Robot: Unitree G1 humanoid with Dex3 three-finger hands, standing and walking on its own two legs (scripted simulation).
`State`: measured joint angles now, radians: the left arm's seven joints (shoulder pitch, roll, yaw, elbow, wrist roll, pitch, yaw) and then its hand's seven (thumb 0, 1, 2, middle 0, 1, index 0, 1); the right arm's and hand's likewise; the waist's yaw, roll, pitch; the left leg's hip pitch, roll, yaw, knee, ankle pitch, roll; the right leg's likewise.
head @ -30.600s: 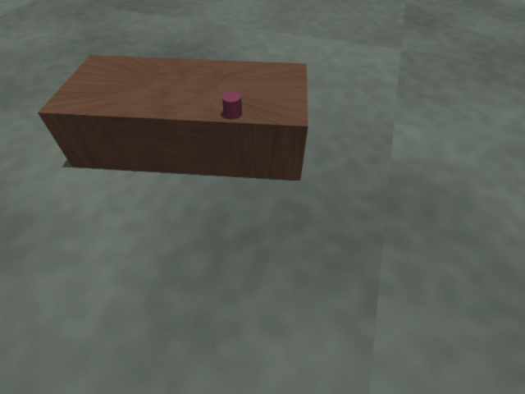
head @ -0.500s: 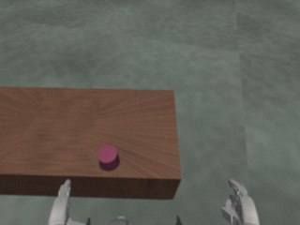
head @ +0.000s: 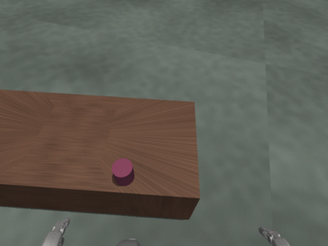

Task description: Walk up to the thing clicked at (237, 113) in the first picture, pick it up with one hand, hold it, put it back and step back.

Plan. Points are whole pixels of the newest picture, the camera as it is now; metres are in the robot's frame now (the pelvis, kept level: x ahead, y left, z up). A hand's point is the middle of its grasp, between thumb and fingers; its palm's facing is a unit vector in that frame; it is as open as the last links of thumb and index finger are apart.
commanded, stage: stand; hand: left
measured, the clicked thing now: (123, 172) +0.44 +0.18 -0.34
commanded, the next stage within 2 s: none
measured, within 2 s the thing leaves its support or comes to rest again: neither
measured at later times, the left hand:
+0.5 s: hand out of the picture +0.04 +0.26 -0.13, palm faces -0.01 -0.94 -0.34, open 7.5 cm
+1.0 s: hand out of the picture +0.05 +0.25 -0.12, palm faces -0.02 -0.94 -0.34, open 7.4 cm
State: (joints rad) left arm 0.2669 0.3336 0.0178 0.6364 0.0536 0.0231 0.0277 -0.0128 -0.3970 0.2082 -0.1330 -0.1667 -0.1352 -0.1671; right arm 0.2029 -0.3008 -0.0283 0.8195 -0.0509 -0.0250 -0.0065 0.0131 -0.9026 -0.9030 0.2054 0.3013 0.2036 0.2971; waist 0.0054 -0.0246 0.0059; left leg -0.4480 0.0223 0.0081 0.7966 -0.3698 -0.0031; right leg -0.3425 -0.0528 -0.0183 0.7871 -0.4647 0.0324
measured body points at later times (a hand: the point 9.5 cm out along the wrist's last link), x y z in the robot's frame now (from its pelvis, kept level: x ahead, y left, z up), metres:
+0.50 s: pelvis -0.01 +0.01 +0.03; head -0.01 +0.02 +0.48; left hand +0.04 +0.31 -0.10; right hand +0.07 -0.27 -0.10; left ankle +0.03 +0.12 -0.71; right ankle -0.03 -0.14 -0.71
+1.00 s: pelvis -0.01 +0.00 +0.04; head +0.00 +0.00 +0.49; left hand +0.05 +0.30 -0.10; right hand +0.05 -0.30 -0.10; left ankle +0.03 +0.12 -0.71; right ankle -0.03 -0.14 -0.71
